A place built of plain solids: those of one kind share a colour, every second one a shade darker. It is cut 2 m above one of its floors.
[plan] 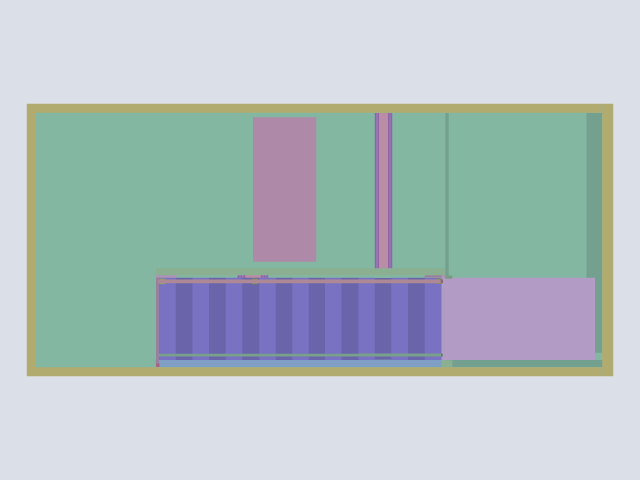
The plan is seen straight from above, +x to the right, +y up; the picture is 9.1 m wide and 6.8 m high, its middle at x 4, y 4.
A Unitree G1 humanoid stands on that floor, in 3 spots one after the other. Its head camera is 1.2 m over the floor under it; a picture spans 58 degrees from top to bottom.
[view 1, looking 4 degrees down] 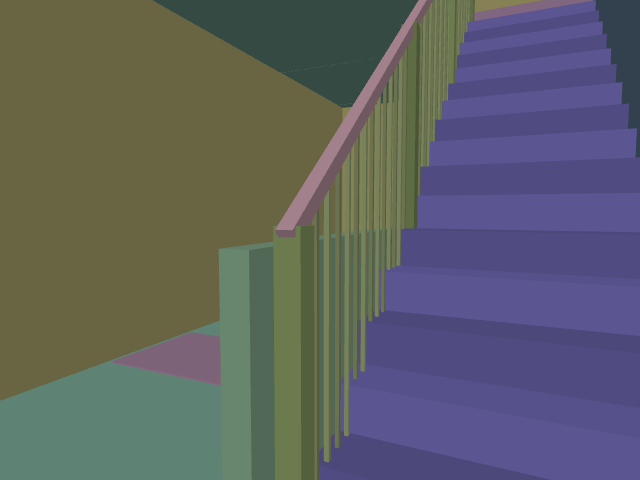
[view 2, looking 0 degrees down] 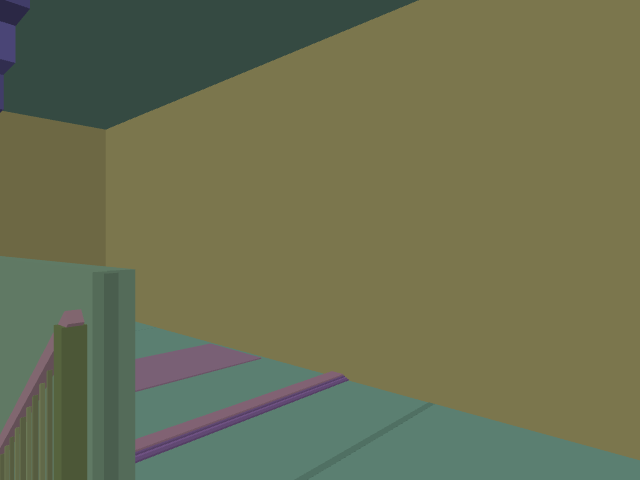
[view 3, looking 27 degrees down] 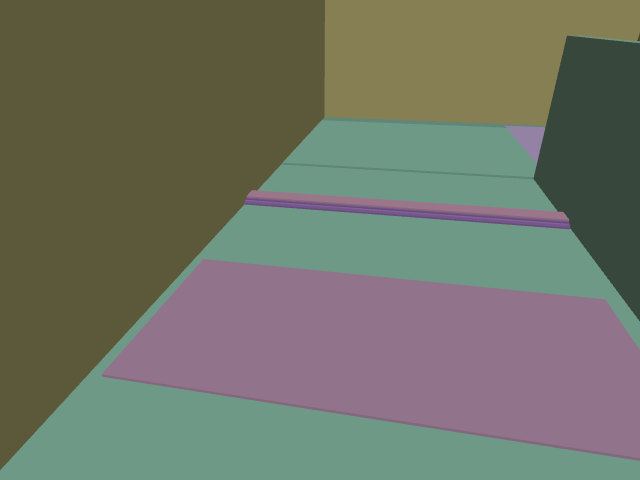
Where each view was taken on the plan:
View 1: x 0.72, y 2.85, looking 25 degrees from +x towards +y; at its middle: guard_panel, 1.54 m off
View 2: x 7.32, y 2.88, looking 132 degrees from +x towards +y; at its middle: wall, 3.93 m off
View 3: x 2.01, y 4.70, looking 11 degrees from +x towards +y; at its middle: floor_slab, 2.64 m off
